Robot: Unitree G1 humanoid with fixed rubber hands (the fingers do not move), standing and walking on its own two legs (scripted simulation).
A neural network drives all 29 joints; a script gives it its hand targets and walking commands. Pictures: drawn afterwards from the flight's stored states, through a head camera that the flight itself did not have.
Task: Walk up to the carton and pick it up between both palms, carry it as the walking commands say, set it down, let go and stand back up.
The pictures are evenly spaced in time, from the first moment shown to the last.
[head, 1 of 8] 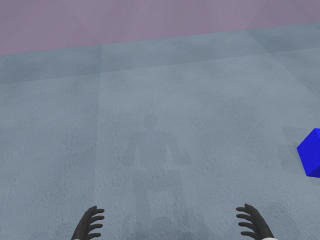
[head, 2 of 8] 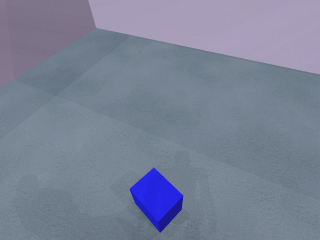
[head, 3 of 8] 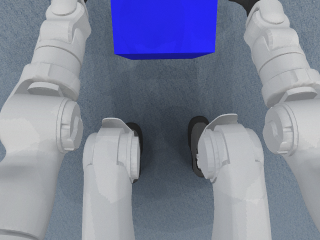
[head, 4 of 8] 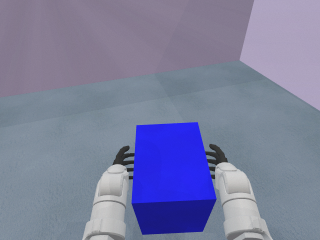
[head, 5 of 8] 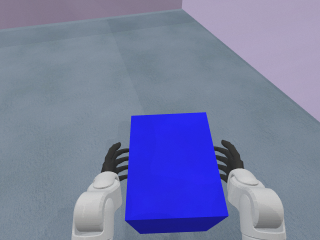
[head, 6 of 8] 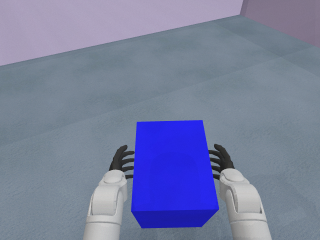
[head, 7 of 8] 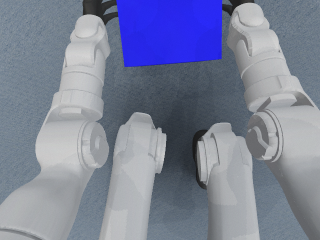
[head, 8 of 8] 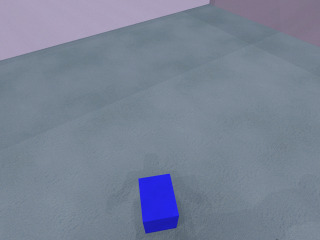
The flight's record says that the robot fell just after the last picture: no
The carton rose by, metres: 0.68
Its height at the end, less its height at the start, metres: +0.00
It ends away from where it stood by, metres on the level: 0.92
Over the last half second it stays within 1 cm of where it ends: yes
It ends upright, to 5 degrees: yes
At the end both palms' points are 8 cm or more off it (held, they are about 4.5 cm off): yes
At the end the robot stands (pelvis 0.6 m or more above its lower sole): yes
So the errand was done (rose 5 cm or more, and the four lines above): yes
